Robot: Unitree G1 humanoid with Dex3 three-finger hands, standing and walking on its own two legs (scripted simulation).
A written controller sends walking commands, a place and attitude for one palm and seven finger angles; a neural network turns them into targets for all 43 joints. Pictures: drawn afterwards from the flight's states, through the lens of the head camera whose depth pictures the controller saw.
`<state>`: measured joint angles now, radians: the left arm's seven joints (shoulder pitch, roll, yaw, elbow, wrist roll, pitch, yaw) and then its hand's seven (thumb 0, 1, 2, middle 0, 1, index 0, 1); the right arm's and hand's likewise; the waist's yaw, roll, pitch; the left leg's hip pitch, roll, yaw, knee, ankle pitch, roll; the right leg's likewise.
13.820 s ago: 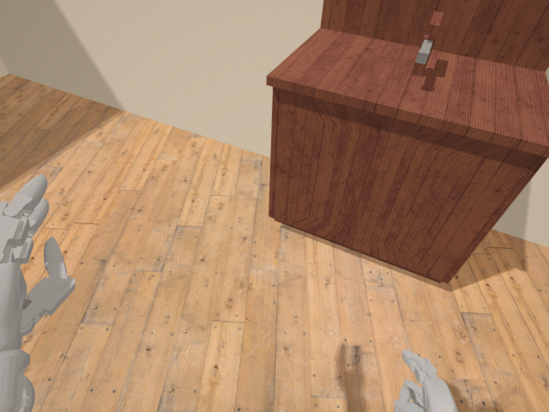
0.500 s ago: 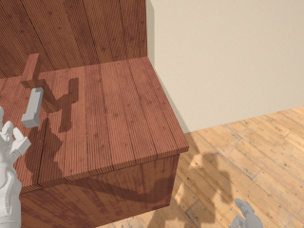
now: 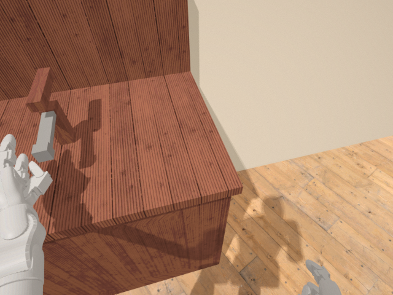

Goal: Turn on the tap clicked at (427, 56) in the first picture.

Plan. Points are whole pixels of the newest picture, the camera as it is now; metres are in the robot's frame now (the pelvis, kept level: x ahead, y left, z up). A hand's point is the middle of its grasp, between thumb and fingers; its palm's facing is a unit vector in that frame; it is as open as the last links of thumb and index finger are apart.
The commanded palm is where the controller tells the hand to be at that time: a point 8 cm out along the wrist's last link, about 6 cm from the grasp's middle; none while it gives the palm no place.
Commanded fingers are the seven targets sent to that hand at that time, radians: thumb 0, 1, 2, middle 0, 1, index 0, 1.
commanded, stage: push the lever round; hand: left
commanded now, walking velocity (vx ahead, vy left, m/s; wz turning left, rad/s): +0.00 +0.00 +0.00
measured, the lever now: (43, 152) +0.34 +0.34 +0.12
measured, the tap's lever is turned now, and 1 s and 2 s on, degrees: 3 19 40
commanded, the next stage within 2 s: none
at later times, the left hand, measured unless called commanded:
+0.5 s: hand (69, 172) +0.30 +0.28 +0.11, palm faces +0.66 -0.75 -0.06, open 7.8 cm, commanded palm +0.26 +0.31 +0.10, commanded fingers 0.00 0.90 0.90 -0.15 -0.15 -0.15 -0.15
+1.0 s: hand (90, 162) +0.33 +0.25 +0.10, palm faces +0.74 -0.66 -0.08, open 7.9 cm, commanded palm +0.29 +0.27 +0.10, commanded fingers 0.00 0.90 0.90 -0.15 -0.15 -0.15 -0.15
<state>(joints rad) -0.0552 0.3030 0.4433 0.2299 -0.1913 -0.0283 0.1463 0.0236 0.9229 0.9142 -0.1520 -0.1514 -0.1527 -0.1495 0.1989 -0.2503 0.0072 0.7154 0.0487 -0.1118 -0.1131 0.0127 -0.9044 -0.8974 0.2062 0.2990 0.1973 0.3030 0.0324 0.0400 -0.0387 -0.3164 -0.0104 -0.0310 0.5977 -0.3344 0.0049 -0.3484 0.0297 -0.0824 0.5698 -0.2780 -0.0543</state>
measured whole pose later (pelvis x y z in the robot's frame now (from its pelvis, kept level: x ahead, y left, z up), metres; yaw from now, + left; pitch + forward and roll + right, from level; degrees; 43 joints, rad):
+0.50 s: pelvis -0.01 +0.00 +0.00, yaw +0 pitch +2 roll +0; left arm -0.09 0.17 0.31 0.14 -0.11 0.02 0.39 0.02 0.91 0.90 -0.15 -0.15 -0.15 -0.15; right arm 0.14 -0.23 0.01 0.72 0.03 -0.05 -0.10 0.01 -0.90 -0.90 0.21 0.30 0.20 0.30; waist 0.04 0.04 -0.04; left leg -0.31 -0.02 -0.03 0.60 -0.33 0.01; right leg -0.34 0.02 -0.08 0.57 -0.27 -0.05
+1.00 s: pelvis -0.01 +0.00 +0.00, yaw +1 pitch +2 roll +0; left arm -0.24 0.10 0.23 0.26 -0.03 0.06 0.62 0.00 0.89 0.93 -0.15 -0.15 -0.13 -0.15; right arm 0.11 -0.22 0.01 0.76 0.00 0.02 -0.10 0.01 -0.90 -0.90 0.21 0.30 0.20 0.30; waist 0.03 0.04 -0.03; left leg -0.31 -0.01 -0.05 0.58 -0.31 0.00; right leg -0.33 0.03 -0.10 0.55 -0.26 -0.06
